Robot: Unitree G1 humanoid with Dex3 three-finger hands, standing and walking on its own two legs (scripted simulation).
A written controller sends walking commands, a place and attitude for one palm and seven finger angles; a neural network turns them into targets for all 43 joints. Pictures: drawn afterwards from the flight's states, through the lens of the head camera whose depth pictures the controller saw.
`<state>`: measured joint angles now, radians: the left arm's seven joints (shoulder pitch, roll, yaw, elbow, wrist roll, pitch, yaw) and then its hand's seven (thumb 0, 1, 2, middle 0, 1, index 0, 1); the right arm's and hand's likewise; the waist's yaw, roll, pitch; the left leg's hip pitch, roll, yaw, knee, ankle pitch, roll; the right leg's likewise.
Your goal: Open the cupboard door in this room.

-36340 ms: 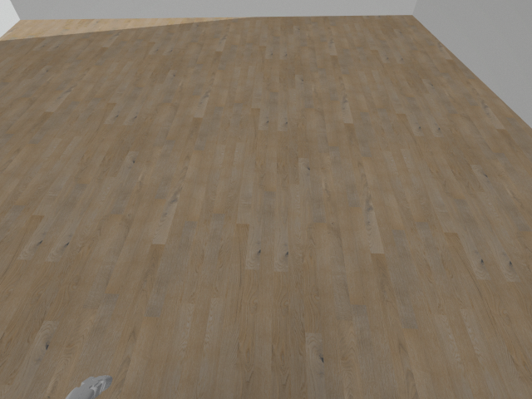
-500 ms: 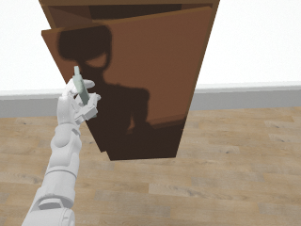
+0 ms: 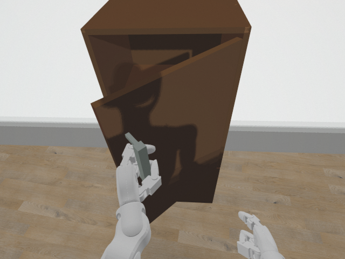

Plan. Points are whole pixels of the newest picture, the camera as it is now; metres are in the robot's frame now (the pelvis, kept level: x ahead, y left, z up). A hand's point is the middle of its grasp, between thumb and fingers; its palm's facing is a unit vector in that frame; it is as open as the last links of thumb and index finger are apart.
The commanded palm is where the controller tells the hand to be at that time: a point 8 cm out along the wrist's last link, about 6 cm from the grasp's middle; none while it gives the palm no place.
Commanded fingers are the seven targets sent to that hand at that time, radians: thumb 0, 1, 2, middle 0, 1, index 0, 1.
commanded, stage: open thumb and fingers to let go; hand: left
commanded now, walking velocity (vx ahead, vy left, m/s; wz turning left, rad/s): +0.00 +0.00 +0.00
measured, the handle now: (139, 162) +0.32 +0.09 +0.08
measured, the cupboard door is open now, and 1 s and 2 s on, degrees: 44 40 42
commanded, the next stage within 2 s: slide the hand sideways off the handle in 0.86 s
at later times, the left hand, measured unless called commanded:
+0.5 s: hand (154, 171) +0.29 +0.05 +0.09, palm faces +0.34 -0.94 -0.02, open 11.3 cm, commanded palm +0.24 +0.10 +0.08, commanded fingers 0.00 -0.50 0.30 -0.28 -1.10 -0.28 -1.10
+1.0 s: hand (150, 175) +0.28 +0.06 +0.09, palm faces +0.25 -0.97 -0.02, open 15.1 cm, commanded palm +0.23 +0.11 +0.08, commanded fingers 0.00 -0.50 0.30 -0.15 -0.30 -0.15 -0.30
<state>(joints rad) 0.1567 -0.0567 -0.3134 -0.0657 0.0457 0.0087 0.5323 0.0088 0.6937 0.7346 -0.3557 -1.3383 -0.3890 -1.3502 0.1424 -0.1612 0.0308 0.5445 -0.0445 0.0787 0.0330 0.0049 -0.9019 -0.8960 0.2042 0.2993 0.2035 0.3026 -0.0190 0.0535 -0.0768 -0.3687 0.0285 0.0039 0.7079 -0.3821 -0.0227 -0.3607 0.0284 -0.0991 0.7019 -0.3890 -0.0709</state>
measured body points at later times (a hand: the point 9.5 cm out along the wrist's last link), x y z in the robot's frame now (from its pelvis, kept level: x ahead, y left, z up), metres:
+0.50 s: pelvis -0.01 -0.01 +0.00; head +0.00 -0.04 +0.45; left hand +0.27 +0.10 +0.09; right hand +0.16 -0.23 -0.11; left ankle -0.01 +0.13 -0.72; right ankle -0.01 -0.07 -0.72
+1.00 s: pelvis -0.02 +0.02 +0.00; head -0.02 +0.00 +0.45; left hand +0.26 +0.11 +0.09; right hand +0.17 -0.19 -0.10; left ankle -0.01 +0.14 -0.72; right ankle -0.01 -0.07 -0.72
